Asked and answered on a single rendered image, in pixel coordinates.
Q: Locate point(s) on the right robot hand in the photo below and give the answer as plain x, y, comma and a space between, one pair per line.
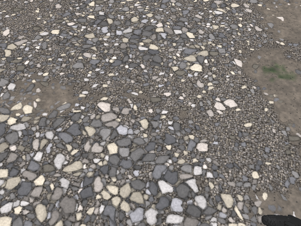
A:
279, 220

